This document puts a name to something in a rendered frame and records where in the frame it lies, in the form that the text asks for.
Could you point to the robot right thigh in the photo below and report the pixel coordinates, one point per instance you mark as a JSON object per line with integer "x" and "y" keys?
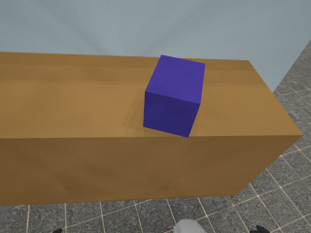
{"x": 188, "y": 226}

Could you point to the pedestal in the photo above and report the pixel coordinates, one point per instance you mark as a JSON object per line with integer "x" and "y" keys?
{"x": 71, "y": 131}

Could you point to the carton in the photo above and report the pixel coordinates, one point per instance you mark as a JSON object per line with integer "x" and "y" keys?
{"x": 173, "y": 95}

